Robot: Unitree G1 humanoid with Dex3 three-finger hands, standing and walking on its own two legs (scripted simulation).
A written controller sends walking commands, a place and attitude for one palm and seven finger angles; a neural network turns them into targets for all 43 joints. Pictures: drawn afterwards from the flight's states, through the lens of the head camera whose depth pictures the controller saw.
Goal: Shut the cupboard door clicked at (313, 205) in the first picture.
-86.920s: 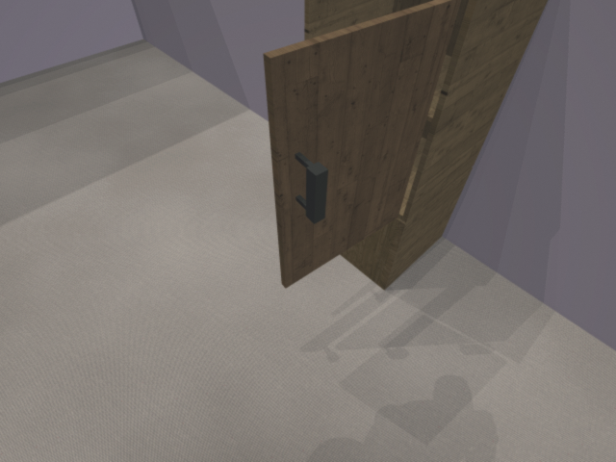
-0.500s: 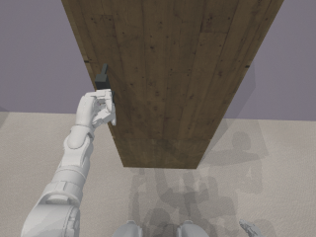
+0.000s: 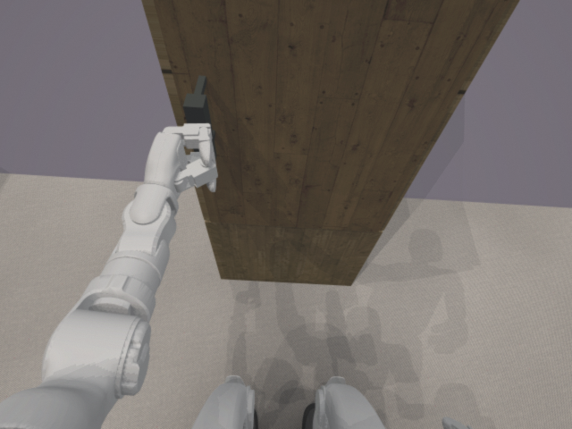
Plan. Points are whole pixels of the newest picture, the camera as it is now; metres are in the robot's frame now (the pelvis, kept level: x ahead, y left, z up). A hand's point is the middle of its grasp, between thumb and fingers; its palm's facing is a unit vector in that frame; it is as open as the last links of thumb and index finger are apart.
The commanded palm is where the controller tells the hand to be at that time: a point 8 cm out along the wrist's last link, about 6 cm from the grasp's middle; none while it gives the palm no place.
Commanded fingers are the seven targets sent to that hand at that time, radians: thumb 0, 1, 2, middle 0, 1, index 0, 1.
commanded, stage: pull the fist back off the door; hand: left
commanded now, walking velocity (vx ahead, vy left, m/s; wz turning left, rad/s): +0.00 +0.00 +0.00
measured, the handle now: (204, 122) +0.54 +0.13 +0.08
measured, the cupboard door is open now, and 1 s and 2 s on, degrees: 0 0 0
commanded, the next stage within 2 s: draw the hand back to the body in 0.80 s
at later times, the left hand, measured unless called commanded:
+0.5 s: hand (234, 172) +0.44 +0.08 +0.08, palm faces -0.04 -1.00 +0.00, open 3.1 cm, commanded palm +0.40 +0.13 +0.08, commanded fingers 0.00 0.90 0.90 -1.30 -1.50 -1.30 -1.50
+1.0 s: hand (228, 201) +0.39 +0.08 +0.09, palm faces -0.05 -1.00 -0.02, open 3.1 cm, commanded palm +0.36 +0.15 +0.10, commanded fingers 0.00 0.90 0.90 -1.30 -1.50 -1.30 -1.50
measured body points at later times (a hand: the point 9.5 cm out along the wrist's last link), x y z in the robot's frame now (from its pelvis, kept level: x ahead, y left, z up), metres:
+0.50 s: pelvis +0.02 +0.00 +0.02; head +0.08 -0.01 +0.46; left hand +0.44 +0.13 +0.08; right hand +0.08 -0.26 -0.10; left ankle +0.06 +0.09 -0.66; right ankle +0.07 -0.11 -0.66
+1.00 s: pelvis +0.07 -0.03 +0.02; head +0.12 -0.04 +0.47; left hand +0.39 +0.13 +0.09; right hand +0.24 -0.26 -0.07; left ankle +0.06 +0.09 -0.66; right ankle +0.07 -0.11 -0.66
